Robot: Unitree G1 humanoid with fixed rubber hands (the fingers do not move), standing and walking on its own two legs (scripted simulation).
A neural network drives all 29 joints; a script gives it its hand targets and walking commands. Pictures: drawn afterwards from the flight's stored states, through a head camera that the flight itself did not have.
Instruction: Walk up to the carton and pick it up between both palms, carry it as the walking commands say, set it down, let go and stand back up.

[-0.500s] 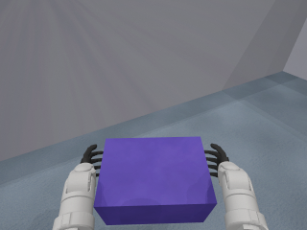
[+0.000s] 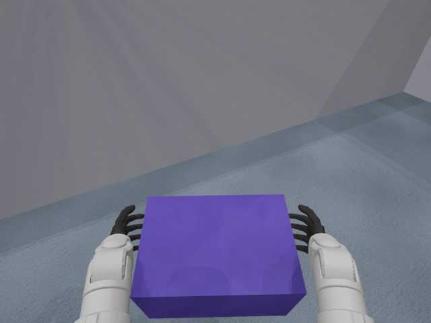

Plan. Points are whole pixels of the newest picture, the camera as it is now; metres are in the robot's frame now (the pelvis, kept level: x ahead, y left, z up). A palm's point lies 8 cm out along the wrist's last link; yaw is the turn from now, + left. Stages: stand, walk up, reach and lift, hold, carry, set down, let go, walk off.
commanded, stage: reach and lift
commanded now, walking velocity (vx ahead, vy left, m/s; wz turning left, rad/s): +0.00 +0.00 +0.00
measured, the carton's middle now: (216, 256) +0.30 +0.00 -0.04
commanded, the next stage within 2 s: hold in 0.28 s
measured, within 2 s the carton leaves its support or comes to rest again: neither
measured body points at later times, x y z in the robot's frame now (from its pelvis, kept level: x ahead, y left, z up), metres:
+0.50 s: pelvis +0.00 -0.01 +0.00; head -0.05 -0.01 +0.45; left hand +0.28 +0.19 +0.03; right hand +0.28 -0.19 +0.03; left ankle +0.00 +0.13 -0.75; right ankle +0.01 -0.12 -0.75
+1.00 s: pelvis +0.00 +0.00 +0.00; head -0.05 -0.01 +0.45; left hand +0.29 +0.19 +0.03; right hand +0.29 -0.19 +0.03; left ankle +0.00 +0.13 -0.75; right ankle +0.01 -0.12 -0.75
